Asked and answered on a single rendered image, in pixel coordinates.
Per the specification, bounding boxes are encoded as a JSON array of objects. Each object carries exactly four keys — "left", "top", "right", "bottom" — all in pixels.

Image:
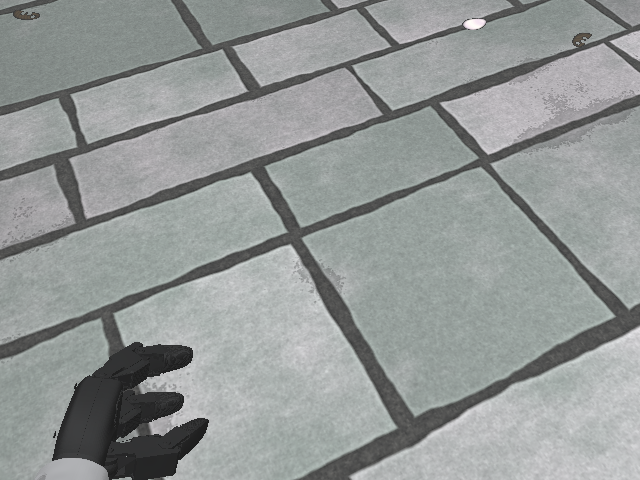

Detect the robot left forearm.
[{"left": 34, "top": 458, "right": 109, "bottom": 480}]

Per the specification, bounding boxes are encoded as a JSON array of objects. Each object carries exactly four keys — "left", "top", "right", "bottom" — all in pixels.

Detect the left robot hand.
[{"left": 52, "top": 342, "right": 209, "bottom": 480}]

